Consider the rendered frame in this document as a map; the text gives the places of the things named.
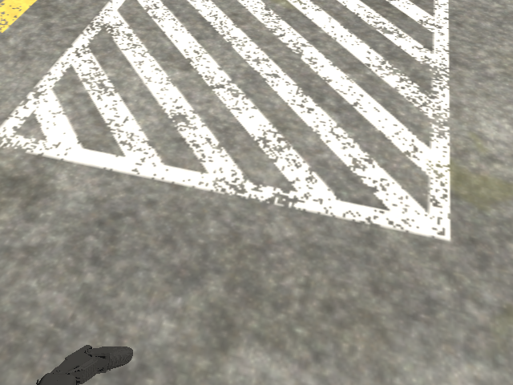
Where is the left robot hand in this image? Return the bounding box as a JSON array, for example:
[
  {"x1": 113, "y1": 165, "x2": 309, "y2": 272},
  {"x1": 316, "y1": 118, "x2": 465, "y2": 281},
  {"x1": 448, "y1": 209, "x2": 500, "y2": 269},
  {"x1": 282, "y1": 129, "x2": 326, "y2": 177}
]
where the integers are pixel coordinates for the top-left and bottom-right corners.
[{"x1": 36, "y1": 345, "x2": 133, "y2": 385}]

